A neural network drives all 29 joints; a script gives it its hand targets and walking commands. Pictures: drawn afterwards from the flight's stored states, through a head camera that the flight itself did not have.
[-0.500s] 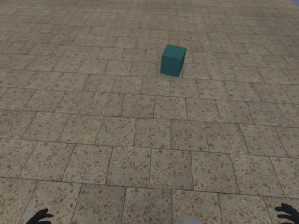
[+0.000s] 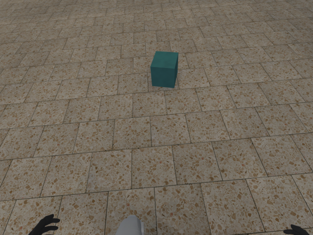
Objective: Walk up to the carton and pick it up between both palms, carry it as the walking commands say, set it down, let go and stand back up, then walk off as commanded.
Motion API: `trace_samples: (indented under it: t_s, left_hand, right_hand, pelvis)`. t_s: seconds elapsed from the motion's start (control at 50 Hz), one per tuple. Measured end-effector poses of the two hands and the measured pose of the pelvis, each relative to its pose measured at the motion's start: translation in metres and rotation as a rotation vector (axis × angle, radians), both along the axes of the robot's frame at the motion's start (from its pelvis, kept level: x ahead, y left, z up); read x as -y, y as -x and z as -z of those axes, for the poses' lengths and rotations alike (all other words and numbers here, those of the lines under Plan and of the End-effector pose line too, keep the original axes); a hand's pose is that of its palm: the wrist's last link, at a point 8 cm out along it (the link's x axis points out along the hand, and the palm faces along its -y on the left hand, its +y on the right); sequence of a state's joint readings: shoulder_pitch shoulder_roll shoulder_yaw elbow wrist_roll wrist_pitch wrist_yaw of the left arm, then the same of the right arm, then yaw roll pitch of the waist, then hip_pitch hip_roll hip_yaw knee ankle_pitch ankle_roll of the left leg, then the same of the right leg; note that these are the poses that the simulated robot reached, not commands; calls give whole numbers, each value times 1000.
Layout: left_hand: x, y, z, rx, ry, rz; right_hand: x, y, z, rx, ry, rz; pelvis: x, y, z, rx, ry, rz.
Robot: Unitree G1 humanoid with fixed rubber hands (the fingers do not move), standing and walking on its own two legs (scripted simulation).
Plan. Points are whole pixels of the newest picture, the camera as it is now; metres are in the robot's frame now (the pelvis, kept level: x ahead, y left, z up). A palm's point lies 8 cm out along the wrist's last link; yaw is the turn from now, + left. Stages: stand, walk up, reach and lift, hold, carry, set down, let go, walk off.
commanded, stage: walk up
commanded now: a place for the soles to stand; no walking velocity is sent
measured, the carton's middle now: (165, 69) +1.57 +0.05 -0.66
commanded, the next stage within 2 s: none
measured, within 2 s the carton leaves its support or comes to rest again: neither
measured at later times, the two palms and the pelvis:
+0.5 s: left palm (66, 135) +0.42 +0.37 -0.07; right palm (284, 187) +0.26 -0.30 -0.07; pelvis +0.25 +0.06 +0.00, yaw -5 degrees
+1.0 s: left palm (66, 118) +0.51 +0.42 -0.09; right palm (240, 93) +0.63 -0.28 -0.07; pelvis +0.49 +0.06 -0.01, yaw -3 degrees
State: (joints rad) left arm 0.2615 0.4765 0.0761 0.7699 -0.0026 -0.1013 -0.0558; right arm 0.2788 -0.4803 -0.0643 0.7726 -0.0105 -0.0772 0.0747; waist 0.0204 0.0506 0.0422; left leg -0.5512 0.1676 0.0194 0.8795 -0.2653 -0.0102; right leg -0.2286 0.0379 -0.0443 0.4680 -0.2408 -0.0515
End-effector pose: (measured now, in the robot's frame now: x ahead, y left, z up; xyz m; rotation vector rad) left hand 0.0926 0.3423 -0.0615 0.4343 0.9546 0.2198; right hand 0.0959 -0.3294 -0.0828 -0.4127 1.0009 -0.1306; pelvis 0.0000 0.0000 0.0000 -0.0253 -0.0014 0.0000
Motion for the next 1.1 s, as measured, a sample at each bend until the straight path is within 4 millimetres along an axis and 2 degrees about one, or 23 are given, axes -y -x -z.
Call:
trace_samples:
  t_s: [0.06,0.1,0.16,0.2,0.24,0.32,0.46,0.54,0.6,0.64,0.68,0.78,0.86,0.94,0.98,1.02,1.06,1.1]
  left_hand:
    - [-18,1,8,-62,1,-35]
    - [-31,-6,15,-93,5,-53]
    - [-52,-33,30,-118,6,-52]
    - [-60,-61,39,-123,10,-40]
    - [-61,-95,40,-111,18,-9]
    - [-57,-167,32,-75,45,59]
    - [-39,-290,10,-22,48,158]
    - [-20,-364,0,34,32,194]
    - [-8,-411,-2,102,-2,201]
    - [-5,-424,-4,120,-14,182]
    - [-7,-425,-6,104,-22,151]
    - [-23,-411,-9,14,-44,69]
    - [-41,-397,-2,-76,-48,8]
    - [-59,-398,10,-152,-33,-41]
    - [-69,-409,20,-175,-24,-52]
    - [-75,-427,31,-184,-15,-52]
    - [-74,-453,35,-176,-4,-38]
    - [-70,-483,36,-156,12,-15]
  right_hand:
    - [-13,-54,-6,36,-2,-26]
    - [-24,-91,-11,66,3,-38]
    - [-36,-143,-17,126,36,-48]
    - [-40,-164,-21,167,64,-33]
    - [-43,-171,-27,174,70,6]
    - [-43,-166,-34,122,85,75]
    - [-31,-156,-24,-9,78,179]
    - [-20,-171,-8,-65,53,222]
    - [-11,-197,13,-101,38,218]
    - [-12,-224,21,-105,22,207]
    - [-15,-257,22,-91,7,184]
    - [-22,-339,16,-56,-19,102]
    - [-29,-406,7,-21,-23,50]
    - [-44,-481,-4,43,-13,7]
    - [-52,-518,-9,85,4,-12]
    - [-56,-546,-13,131,34,-19]
    - [-59,-560,-18,154,44,0]
    - [-59,-564,-23,149,50,29]
  pelvis:
    - [-12,-31,1,4,9,3]
    - [-22,-55,3,5,14,3]
    - [-42,-93,14,6,13,16]
    - [-52,-112,19,10,-4,32]
    - [-57,-130,16,13,-17,47]
    - [-62,-166,4,11,-30,67]
    - [-61,-232,-4,11,-34,83]
    - [-49,-275,1,13,-40,86]
    - [-35,-306,13,18,-35,80]
    - [-30,-323,14,19,-28,81]
    - [-28,-340,11,21,-24,76]
    - [-28,-381,1,14,-14,64]
    - [-33,-414,-1,16,-9,58]
    - [-46,-453,2,17,0,49]
    - [-55,-476,8,17,1,47]
    - [-64,-494,14,22,-9,48]
    - [-68,-509,13,26,-17,53]
    - [-69,-526,9,27,-26,59]
